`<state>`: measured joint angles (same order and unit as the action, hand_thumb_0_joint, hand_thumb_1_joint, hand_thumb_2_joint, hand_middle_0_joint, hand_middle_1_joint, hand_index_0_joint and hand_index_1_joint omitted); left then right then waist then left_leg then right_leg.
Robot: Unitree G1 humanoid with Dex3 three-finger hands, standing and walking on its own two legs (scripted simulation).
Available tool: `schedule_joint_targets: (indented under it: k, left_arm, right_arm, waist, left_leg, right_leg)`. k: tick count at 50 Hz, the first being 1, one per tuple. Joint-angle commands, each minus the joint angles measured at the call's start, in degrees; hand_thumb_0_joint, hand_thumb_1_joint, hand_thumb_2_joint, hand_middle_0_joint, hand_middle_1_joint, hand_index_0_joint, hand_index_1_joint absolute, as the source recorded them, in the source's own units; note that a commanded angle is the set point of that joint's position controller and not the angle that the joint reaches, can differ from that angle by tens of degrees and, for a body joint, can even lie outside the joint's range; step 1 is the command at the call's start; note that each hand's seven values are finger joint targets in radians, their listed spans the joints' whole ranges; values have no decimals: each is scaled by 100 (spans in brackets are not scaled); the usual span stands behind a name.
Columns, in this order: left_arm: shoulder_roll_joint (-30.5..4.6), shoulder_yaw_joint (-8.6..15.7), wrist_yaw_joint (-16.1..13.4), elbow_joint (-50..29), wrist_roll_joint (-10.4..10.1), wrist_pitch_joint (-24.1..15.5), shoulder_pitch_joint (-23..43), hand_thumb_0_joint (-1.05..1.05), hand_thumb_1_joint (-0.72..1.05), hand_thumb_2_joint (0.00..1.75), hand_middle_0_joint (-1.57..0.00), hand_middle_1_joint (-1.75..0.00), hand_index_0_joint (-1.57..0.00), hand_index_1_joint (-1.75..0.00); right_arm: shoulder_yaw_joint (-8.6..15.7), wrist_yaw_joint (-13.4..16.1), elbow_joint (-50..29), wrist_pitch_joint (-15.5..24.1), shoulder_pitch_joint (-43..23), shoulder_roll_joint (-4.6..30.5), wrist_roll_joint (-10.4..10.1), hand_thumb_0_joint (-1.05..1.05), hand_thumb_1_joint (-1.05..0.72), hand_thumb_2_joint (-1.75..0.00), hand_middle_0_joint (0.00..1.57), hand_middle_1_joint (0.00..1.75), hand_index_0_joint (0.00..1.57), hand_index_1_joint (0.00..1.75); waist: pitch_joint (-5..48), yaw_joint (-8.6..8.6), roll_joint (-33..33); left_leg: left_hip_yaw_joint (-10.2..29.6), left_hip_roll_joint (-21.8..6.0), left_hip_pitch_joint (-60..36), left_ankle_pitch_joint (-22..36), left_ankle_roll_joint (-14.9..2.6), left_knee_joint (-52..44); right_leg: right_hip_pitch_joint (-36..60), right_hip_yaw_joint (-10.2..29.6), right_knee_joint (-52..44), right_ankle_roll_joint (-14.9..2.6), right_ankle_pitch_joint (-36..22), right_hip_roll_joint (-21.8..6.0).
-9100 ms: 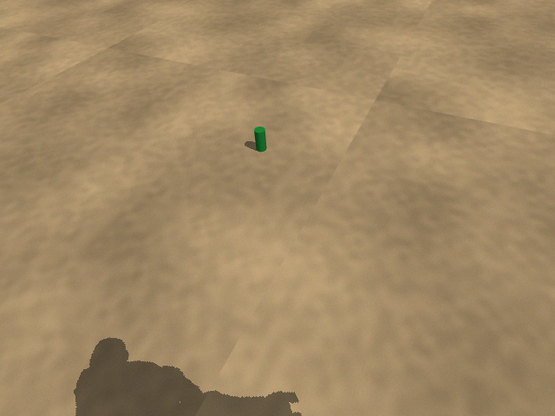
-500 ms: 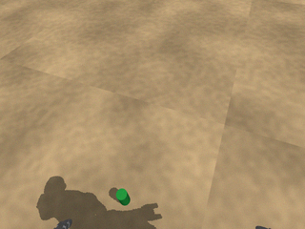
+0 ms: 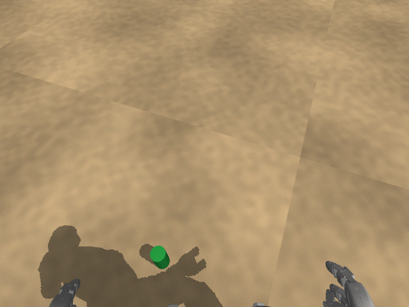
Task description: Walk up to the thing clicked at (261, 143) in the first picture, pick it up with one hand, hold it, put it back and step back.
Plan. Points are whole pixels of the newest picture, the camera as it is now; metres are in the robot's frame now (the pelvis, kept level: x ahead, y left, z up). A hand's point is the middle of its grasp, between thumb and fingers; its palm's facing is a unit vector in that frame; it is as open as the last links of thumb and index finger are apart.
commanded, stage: go down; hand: left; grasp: from the side
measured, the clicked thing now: (160, 257) +0.39 +0.21 -0.66
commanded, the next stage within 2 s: none
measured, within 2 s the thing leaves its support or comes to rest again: neither
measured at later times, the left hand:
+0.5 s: hand out of the picture +0.14 +0.27 -0.15, palm faces +0.06 -0.95 -0.31, open 17.2 cm
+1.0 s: hand (88, 281) +0.24 +0.33 -0.26, palm faces +0.09 -0.97 -0.21, open 17.1 cm
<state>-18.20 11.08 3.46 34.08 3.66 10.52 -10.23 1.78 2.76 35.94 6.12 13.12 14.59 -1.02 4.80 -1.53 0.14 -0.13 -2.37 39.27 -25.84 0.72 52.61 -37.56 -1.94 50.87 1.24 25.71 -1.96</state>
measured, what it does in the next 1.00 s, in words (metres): lowers itself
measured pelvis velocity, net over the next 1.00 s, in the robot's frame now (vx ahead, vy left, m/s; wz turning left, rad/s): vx -0.06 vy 0.00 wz -0.04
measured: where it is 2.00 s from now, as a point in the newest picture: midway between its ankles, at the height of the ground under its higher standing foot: outside the picture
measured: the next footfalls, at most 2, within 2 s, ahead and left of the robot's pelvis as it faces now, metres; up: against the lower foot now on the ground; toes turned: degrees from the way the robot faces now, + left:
none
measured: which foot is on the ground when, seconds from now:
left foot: down 0.00-1.00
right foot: down 0.00-1.00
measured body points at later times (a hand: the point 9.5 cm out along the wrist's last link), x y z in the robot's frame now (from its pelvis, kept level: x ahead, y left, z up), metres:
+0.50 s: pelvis -0.01 +0.00 -0.05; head +0.09 +0.01 +0.39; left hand +0.14 +0.32 -0.13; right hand +0.16 -0.26 -0.13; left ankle +0.00 +0.12 -0.69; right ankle -0.01 -0.14 -0.69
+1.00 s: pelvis -0.06 +0.00 -0.20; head +0.13 +0.02 +0.21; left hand +0.23 +0.39 -0.25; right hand +0.10 -0.27 -0.32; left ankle +0.00 +0.12 -0.69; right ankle -0.01 -0.14 -0.69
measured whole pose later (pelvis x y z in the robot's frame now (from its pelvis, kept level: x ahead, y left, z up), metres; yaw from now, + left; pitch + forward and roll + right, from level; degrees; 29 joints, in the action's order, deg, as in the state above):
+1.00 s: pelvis -0.06 +0.00 -0.20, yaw -2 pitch +33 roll -4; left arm -32.8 33.6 27.7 46.0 -7.4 -17.5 10.5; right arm -0.2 1.5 37.4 10.3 7.4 17.1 0.9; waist 9.7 -2.0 0.0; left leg 3.7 -3.0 97.1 -38.9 1.1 103.1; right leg -94.4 -2.7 100.7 0.6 39.0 -1.5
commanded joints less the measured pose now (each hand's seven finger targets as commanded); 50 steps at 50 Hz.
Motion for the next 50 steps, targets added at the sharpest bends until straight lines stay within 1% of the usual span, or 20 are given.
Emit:
schedule_joint_targets:
  k: [1, 7, 9, 11, 15, 19, 22, 24, 27, 29, 32, 36, 37, 38, 42, 44, 45, 46, 47, 50]
  left_arm:
    - [-1279, 439, -71, -1199, 20, 51, -306, 0, -56, 18, -9, -24, -9, -24]
    - [-1265, 521, 0, -1749, -76, 303, -500, 0, -58, 7, -9, -12, -9, -12]
    - [-1215, 530, 40, -1753, -119, 331, -627, 0, -60, 12, -9, -19, -9, -18]
    - [-1268, 606, 69, -1826, -122, 297, -564, 0, -60, 10, -9, -16, -9, -16]
    - [-1320, 769, 179, -2002, -190, 142, -792, 0, -59, 10, -9, -14, -8, -14]
    - [-1462, 950, 311, -2244, -264, -59, -924, 0, -55, 8, -9, -11, -8, -12]
    - [-1408, 1041, 375, -2155, -341, -212, -1036, 0, -54, 7, -8, -9, -7, -9]
    - [-1564, 1123, 416, -2130, -342, -393, -493, 0, -54, 7, -8, -9, -7, -9]
    - [-1711, 1335, 566, -1431, -483, -821, 243, 0, -54, 8, -8, -10, -7, -10]
    - [-2045, 1561, 765, -1370, -596, -1335, 1005, 0, -53, 8, -7, -10, -7, -10]
    - [-2246, 1719, 1186, -1029, -824, -1976, 1257, 0, -48, 9, -6, -10, -6, -10]
    - [-2691, 2064, 1663, -416, -958, -2495, 1595, 0, -47, 10, -5, -10, -4, -10]
    - [-2865, 2232, 1725, -327, -992, -2593, 1667, 0, -48, 9, -5, -10, -5, -10]
    - [-2708, 2208, 1788, 43, -1030, -2640, 1589, 0, -51, 10, -6, -11, -5, -11]
    - [-3080, 2664, 2061, 248, -1153, -2874, 1591, 0, -50, 11, -5, -10, -4, -11]
    - [-3008, 2652, 2207, 798, -1171, -2894, 1418, 0, -51, 12, -5, -11, -4, -11]
    - [-3417, 2858, 2250, 240, -1206, -3031, 1991, 0, -51, 13, -5, -11, -3, -12]
    - [-3341, 2808, 2339, 441, -1223, -3093, 2124, 0, -52, 13, -5, -11, -4, -12]
    - [-3536, 2973, 2389, 131, -1303, -3218, 2509, 0, -51, 12, -5, -11, -4, -12]
    - [-3640, 3050, 2544, 172, -1416, -3481, 3058, 0, -48, 12, -4, -12, -4, -11]
  right_arm:
    - [302, 168, -820, 312, 31, 860, -15, 0, -85, -88, 20, 30, 20, 30]
    - [270, 230, -1019, 403, -27, 800, 26, 0, -83, -88, 20, 30, 20, 30]
    - [254, 243, -1072, 443, -20, 783, 34, 0, -85, -88, 20, 30, 20, 30]
    - [258, 258, -1111, 484, -26, 768, 62, 0, -85, -88, 20, 30, 20, 30]
    - [269, 239, -1220, 560, -75, 744, 78, 0, -87, -89, 20, 30, 20, 30]
    - [298, 202, -1274, 606, -72, 741, 90, 0, -89, -90, 20, 30, 20, 30]
    - [300, 159, -1291, 620, -118, 745, 94, 0, -90, -90, 20, 30, 20, 30]
    - [299, 164, -1280, 647, -142, 773, 104, 0, -91, -90, 20, 30, 20, 30]
    - [295, 148, -1127, 734, -202, 822, 116, 0, -93, -91, 20, 30, 20, 30]
    - [317, 149, -1090, 841, -234, 881, 115, 0, -95, -91, 20, 30, 20, 30]
    - [329, 132, -995, 942, -181, 969, 117, 0, -96, -91, 20, 30, 20, 30]
    - [298, 116, -792, 898, -109, 1158, 126, 0, -92, -90, 20, 30, 20, 30]
    - [296, 103, -756, 871, -107, 1199, 127, 0, -90, -90, 20, 30, 20, 30]
    - [280, 83, -682, 840, -144, 1193, 114, 0, -90, -90, 20, 30, 20, 30]
    - [265, 10, -532, 712, -91, 1319, 143, 0, -90, -90, 20, 30, 20, 30]
    - [228, -17, -503, 675, -155, 1308, 140, 0, -89, -90, 20, 30, 20, 30]
    - [245, -24, -477, 656, -150, 1334, 141, 0, -89, -90, 20, 30, 20, 30]
    - [249, -30, -456, 648, -181, 1352, 143, 0, -89, -90, 20, 30, 20, 30]
    - [249, -32, -415, 647, -173, 1372, 148, 0, -89, -90, 20, 30, 20, 30]
    - [219, -25, -333, 667, -180, 1393, 149, 0, -89, -90, 20, 30, 20, 30]
  waist:
    - [1317, -20, 418]
    - [1309, -40, 457]
    - [1304, -56, 396]
    - [1354, -105, 307]
    - [1470, -20, 452]
    - [1755, 18, 529]
    - [1650, 37, 476]
    - [1612, -88, 477]
    - [1307, -200, 169]
    - [1596, -164, 344]
    - [2037, -143, 388]
    - [2728, 47, 788]
    - [2881, 170, 812]
    - [2898, 193, 703]
    - [3587, 434, 836]
    - [3498, 370, 571]
    - [3662, 356, 608]
    - [3613, 280, 658]
    - [3719, 277, 720]
    - [3677, 90, 698]
  left_leg:
    - [65, 127, -818, 2050, -53, -437]
    - [112, 110, -499, 2052, -70, -101]
    - [126, 104, -340, 2098, -90, 46]
    - [115, 127, -154, 1940, -118, 222]
    - [123, 126, 136, 1656, -114, 410]
    - [179, 112, 222, 1843, -112, 637]
    - [183, 116, 566, 1580, -117, 789]
    - [181, 105, 785, 1273, -133, 967]
    - [130, 123, 1628, 541, -198, 1484]
    - [99, 148, 2033, 154, -213, 1860]
    - [170, 149, 2447, -183, -208, 2263]
    - [342, 111, 2520, 115, -112, 2643]
    - [365, 106, 2567, 174, -100, 2729]
    - [375, 104, 2674, 283, -119, 2870]
    - [357, 138, 2677, 1246, -142, 3351]
    - [341, 140, 3013, 1325, -187, 3572]
    - [326, 136, 3131, 1112, -198, 3631]
    - [359, 120, 3201, 938, -192, 3681]
    - [387, 96, 3212, 891, -198, 3789]
    - [451, 68, 3518, 410, -198, 4005]
  right_leg:
    - [393, -94, -342, -193, -1678, 215]
    - [91, -131, -60, -191, -1628, 215]
    - [-21, -131, 71, -188, -1687, 214]
    - [-132, -108, 139, -162, -1669, 200]
    - [-405, -100, 400, -202, -1376, 210]
    - [-550, -105, 670, -210, -1445, 215]
    - [-836, -100, 857, -226, -1217, 224]
    - [-1085, -75, 982, -219, -1021, 214]
    - [-1791, 2, 1325, -190, -489, 197]
    - [-2227, 93, 1706, -209, -135, 154]
    - [-2628, 234, 2080, -202, 254, 119]
    - [-3275, 163, 2782, -269, 136, 137]
    - [-3373, 130, 2928, -281, 123, 146]
    - [-3553, 101, 3034, -287, 64, 153]
    - [-3724, -47, 3554, -355, -621, 196]
    - [-3808, -67, 3691, -343, -728, 201]
    - [-3782, -38, 3722, -330, -595, 210]
    - [-4001, -35, 3837, -340, -451, 211]
    - [-4144, -32, 3940, -334, -420, 217]
    - [-4534, -66, 4174, -315, -52, 224]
